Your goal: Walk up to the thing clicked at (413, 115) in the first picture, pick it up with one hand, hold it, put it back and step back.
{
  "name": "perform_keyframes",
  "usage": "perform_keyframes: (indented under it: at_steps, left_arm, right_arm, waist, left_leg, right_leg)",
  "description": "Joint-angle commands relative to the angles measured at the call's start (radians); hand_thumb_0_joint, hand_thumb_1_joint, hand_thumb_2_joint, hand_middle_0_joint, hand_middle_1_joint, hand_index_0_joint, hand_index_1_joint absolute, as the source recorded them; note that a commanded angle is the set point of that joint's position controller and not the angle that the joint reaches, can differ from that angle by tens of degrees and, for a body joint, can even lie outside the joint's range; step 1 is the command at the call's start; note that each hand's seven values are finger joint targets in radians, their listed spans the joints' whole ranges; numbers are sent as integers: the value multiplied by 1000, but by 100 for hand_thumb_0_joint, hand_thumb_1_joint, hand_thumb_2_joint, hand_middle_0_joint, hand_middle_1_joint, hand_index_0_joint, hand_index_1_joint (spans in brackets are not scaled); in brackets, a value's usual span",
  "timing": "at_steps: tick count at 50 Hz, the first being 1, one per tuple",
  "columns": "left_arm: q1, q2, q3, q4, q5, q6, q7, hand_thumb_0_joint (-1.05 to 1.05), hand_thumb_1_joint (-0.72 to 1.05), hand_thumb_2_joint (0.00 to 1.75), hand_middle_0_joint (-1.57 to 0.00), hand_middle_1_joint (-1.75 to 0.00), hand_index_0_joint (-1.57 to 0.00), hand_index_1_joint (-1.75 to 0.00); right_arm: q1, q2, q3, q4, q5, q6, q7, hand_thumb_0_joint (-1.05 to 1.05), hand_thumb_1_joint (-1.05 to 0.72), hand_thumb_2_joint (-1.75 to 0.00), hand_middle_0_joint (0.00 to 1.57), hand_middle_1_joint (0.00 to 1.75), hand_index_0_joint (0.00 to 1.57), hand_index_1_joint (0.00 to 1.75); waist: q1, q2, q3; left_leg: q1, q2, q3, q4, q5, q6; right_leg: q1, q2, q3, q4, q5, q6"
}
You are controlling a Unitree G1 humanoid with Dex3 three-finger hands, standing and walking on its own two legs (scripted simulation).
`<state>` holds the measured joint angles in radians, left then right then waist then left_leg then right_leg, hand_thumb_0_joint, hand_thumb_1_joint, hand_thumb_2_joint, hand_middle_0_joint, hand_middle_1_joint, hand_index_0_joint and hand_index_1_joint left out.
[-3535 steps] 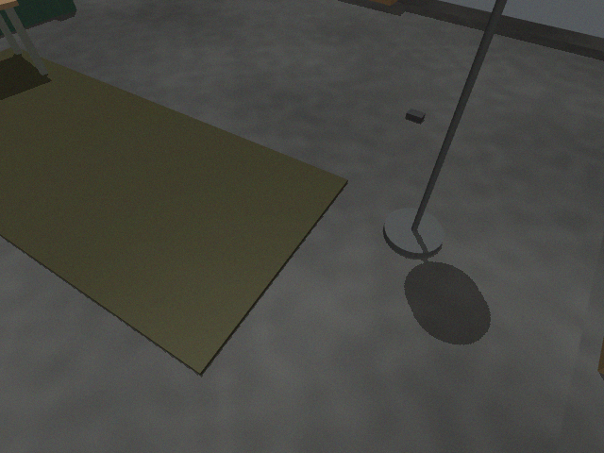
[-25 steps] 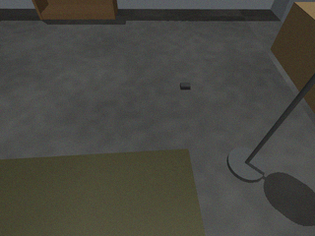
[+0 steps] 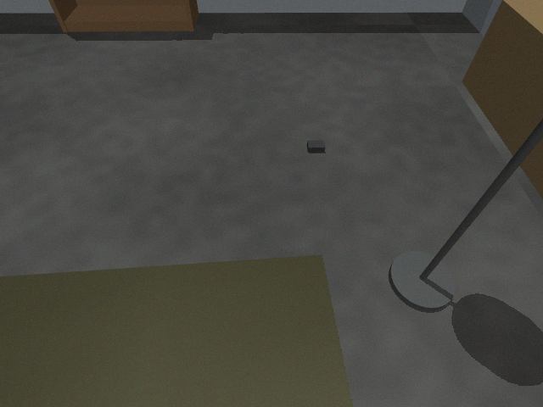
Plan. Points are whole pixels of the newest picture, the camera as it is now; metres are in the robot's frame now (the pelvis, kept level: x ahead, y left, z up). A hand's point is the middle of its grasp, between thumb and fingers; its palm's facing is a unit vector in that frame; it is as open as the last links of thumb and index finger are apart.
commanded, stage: stand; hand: right
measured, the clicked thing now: (315, 146) +1.50 -0.24 -0.78
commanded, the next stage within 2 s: walk up in 0.14 s
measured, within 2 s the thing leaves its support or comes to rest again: neither
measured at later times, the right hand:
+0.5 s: hand out of the picture +0.14 -0.24 -0.14, palm faces -0.02 +0.89 -0.46, open 7.3 cm
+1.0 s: hand (387, 285) +0.37 -0.23 -0.17, palm faces -0.04 +0.95 -0.32, open 7.4 cm
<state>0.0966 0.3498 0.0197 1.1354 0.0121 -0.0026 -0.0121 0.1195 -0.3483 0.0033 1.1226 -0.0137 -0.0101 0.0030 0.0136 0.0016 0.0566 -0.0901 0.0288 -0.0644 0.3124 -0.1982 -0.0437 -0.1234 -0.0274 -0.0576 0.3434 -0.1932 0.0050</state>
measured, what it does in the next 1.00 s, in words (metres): walks ahead: left foot, then right foot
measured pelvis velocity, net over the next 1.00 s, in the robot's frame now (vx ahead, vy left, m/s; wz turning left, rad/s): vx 0.32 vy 0.03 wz -0.02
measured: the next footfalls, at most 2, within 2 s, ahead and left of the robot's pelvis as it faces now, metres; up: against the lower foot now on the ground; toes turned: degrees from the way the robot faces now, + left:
left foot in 0.40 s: +0.15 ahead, +0.18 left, +0.00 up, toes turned +7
right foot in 0.86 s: +0.41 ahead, -0.08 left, +0.00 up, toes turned -5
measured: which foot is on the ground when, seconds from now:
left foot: down 0.00-0.18, up 0.20-0.38, down 0.40-0.90, up 0.92-1.00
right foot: down 0.00-0.42, up 0.44-0.84, down 0.86-1.00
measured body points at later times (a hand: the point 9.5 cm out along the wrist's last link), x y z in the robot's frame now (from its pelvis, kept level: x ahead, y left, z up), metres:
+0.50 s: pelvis +0.08 +0.07 -0.02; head +0.07 +0.09 +0.43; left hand +0.10 +0.41 -0.16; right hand +0.14 -0.28 -0.11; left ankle +0.11 +0.18 -0.75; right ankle +0.02 -0.08 -0.70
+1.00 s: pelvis +0.32 +0.03 -0.02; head +0.36 +0.01 +0.43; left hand +0.42 +0.35 -0.11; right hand +0.37 -0.28 -0.15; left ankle +0.21 +0.18 -0.65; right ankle +0.37 -0.08 -0.75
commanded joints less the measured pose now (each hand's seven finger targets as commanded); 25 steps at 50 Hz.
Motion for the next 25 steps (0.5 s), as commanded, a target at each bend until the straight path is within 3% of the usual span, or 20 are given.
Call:
perform_keyframes:
  at_steps: [1,6,7,8,9,10,11,12,13,14,16,17,18,19,20,21,22,23,24,25]
  left_arm:
    - [-32,216,38,-62,-4,-27,13,0,90,90,-20,-30,-20,-30]
    - [-26,212,35,-64,-5,-29,15,0,90,90,-20,-30,-20,-30]
    - [41,317,104,-124,10,-45,-11,0,90,90,-20,-30,-20,-30]
    - [95,339,122,-97,19,-47,-19,0,90,90,-20,-30,-20,-30]
    - [115,361,136,-100,22,-48,-21,0,90,90,-20,-30,-20,-30]
    - [125,380,146,-118,19,-52,-24,0,90,90,-20,-30,-20,-30]
    - [116,373,147,-134,20,-58,-26,0,90,90,-20,-30,-20,-30]
    - [108,352,142,-142,21,-63,-26,0,90,90,-20,-30,-20,-30]
    - [75,340,139,-163,23,-66,-27,0,90,90,-20,-30,-20,-30]
    - [66,323,137,-175,30,-64,-33,0,90,90,-20,-30,-20,-30]
    - [7,328,140,-208,28,-62,-43,0,90,90,-20,-30,-20,-30]
    - [-20,323,139,-222,25,-60,-45,0,90,90,-20,-30,-20,-30]
    - [-64,315,137,-237,24,-54,-48,0,90,90,-20,-30,-20,-30]
    - [-83,289,132,-250,27,-46,-47,0,90,90,-20,-30,-20,-30]
    - [-71,242,117,-255,37,-41,-45,0,90,90,-20,-30,-20,-30]
    - [-61,168,89,-274,39,-35,-44,0,90,90,-20,-30,-20,-30]
    - [-22,169,89,-284,15,-22,-42,0,90,90,-20,-30,-20,-30]
    - [0,256,109,-277,10,-20,-40,0,90,90,-20,-30,-20,-30]
    - [23,297,117,-259,5,-29,-44,0,90,90,-20,-30,-20,-30]
    - [37,307,117,-231,-1,-36,-48,0,90,90,-20,-30,-20,-30]
  right_arm:
    - [-25,-209,-44,-60,5,-14,-15,0,-90,-90,20,30,20,30]
    - [-30,-213,-44,-61,5,-16,-16,0,-90,-90,20,30,20,30]
    - [1,-300,-92,-122,-12,-29,14,0,-90,-90,20,30,20,30]
    - [-51,-284,-93,-130,-23,-28,25,0,-90,-90,20,30,20,30]
    - [-96,-270,-94,-152,-25,-24,35,0,-90,-90,20,30,20,30]
    - [-115,-279,-98,-178,-34,-24,40,0,-90,-90,20,30,20,30]
    - [-115,-276,-99,-187,-28,-30,44,0,-90,-90,20,30,20,30]
    - [-108,-273,-99,-184,-25,-38,52,0,-90,-90,20,30,20,30]
    - [-81,-272,-99,-186,-14,-45,62,0,-90,-90,20,30,20,30]
    - [-63,-269,-101,-183,-13,-49,72,0,-90,-90,20,30,20,30]
    - [19,-258,-111,-175,-11,-49,80,0,-90,-90,20,30,20,30]
    - [71,-254,-116,-162,-11,-50,78,0,-90,-90,20,30,20,30]
    - [154,-252,-123,-135,-11,-49,75,0,-90,-90,20,30,20,30]
    - [233,-273,-134,-101,-14,-53,67,0,-90,-90,20,30,20,30]
    - [371,-318,-159,-59,-13,-58,52,0,-90,-90,20,30,20,30]
    - [475,-387,-182,-55,-25,-61,35,0,-90,-90,20,30,20,30]
    - [367,-431,-184,-122,-35,-69,25,0,-90,-90,20,30,20,30]
    - [190,-453,-171,-186,-26,-70,24,0,-90,-90,20,30,20,30]
    - [128,-446,-164,-218,-19,-77,26,0,-90,-90,20,30,20,30]
    - [101,-398,-151,-220,-13,-87,24,0,-90,-90,20,30,20,30]
  waist:
    - [-8,-9,-93]
    - [-6,0,-92]
    - [12,-34,-183]
    - [46,-92,-95]
    - [70,-181,-15]
    - [78,-179,36]
    - [68,-124,69]
    - [48,-89,70]
    - [26,-98,48]
    - [27,-113,32]
    - [-15,-185,6]
    - [-45,-191,-9]
    - [-97,-169,-28]
    - [-134,-94,-44]
    - [-195,65,-102]
    - [-248,319,-83]
    - [-190,278,-29]
    - [-112,161,69]
    - [-74,134,115]
    - [-47,101,125]
  left_leg:
    - [-25,95,-44,-26,183,58]
    - [-26,96,-42,-22,197,55]
    - [-88,16,-5,98,-277,85]
    - [-296,-12,44,208,-385,79]
    - [-458,-26,101,396,-310,60]
    - [-554,19,51,505,-316,53]
    - [-564,46,15,509,-305,54]
    - [-529,69,-7,506,-289,58]
    - [-484,82,-12,448,-295,64]
    - [-447,66,23,401,-285,60]
    - [-305,54,79,320,-201,60]
    - [-203,44,103,273,-138,59]
    - [-50,27,146,217,-39,57]
    - [113,-7,175,197,-5,51]
    - [318,-13,139,196,-74,56]
    - [348,126,-118,17,-407,84]
    - [158,353,-544,-222,-776,120]
    - [-36,419,-633,-303,-850,186]
    - [-69,394,-592,-296,-783,223]
    - [-69,331,-461,-264,-629,209]
  right_leg:
    - [61,-112,97,-58,164,-23]
    - [72,-115,95,-53,200,-23]
    - [154,-103,125,-15,-376,-95]
    - [170,-168,216,-96,-604,-135]
    - [187,-281,340,-206,-664,-180]
    - [149,-384,431,-257,-640,-239]
    - [117,-411,450,-262,-583,-264]
    - [89,-390,421,-254,-532,-260]
    - [97,-352,349,-231,-467,-244]
    - [92,-297,274,-202,-414,-231]
    - [22,-255,194,-169,-388,-204]
    - [-41,-229,146,-131,-375,-183]
    - [-147,-197,84,-49,-420,-162]
    - [-283,-145,30,77,-480,-138]
    - [-450,-78,-28,317,-535,-106]
    - [-633,60,-51,659,-560,-74]
    - [-663,107,146,839,-436,-29]
    - [-589,34,225,823,-313,-29]
    - [-577,-11,221,815,-251,-37]
    - [-559,-33,232,807,-192,-31]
